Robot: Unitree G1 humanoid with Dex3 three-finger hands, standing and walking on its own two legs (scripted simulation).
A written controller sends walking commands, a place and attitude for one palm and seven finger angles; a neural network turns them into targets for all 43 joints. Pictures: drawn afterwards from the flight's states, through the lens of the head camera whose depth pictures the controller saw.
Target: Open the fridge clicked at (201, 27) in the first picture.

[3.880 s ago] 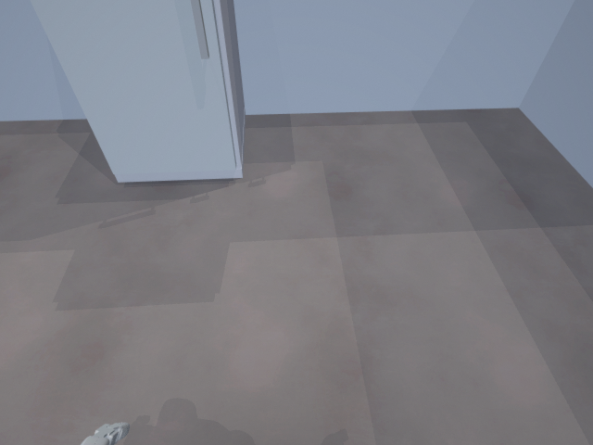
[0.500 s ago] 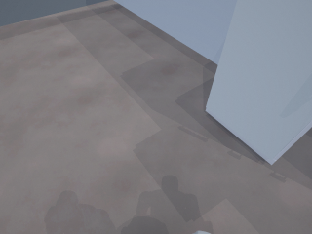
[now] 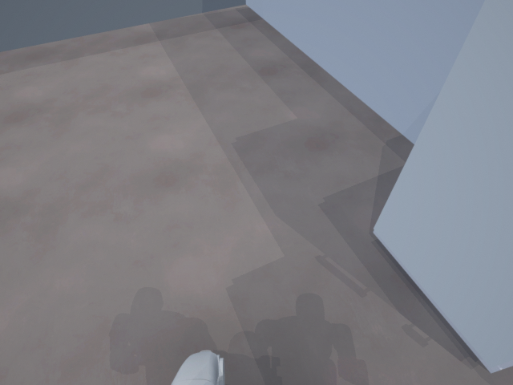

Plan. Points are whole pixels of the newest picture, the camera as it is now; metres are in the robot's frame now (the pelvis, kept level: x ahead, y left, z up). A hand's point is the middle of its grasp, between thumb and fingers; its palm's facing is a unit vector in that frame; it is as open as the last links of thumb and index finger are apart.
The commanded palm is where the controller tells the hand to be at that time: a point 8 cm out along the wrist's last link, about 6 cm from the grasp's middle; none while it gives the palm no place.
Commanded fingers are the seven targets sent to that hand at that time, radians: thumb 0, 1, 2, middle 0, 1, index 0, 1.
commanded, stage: walk to a spot facing it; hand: right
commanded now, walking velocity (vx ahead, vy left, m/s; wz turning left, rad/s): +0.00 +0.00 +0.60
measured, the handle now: out of the picture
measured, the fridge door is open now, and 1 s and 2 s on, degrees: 0 0 0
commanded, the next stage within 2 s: turn to face it in 0.14 s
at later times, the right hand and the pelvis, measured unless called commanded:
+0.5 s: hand (319, 318) +0.27 -0.10 -0.16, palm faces -0.13 +0.97 -0.20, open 7.4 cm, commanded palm none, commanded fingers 0.00 -0.90 -0.90 0.20 0.30 0.20 0.30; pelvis +0.13 +0.04 -0.01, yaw +6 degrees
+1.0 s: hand (395, 375) +0.18 -0.23 -0.17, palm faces +0.21 +0.94 -0.27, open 7.4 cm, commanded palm none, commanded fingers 0.00 -0.90 -0.90 0.20 0.30 0.20 0.30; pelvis +0.14 +0.00 +0.00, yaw -10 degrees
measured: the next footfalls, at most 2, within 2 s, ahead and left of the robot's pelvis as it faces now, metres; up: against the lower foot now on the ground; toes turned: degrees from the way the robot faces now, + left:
left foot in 0.20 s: +0.22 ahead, +0.13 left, +0.00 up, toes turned +16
right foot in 0.68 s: +0.18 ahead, -0.08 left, +0.00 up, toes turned -10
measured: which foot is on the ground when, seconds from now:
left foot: up 0.00-0.18, down 0.20-0.68, up 0.70-1.00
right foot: down 0.00-0.20, up 0.22-0.66, down 0.68-1.00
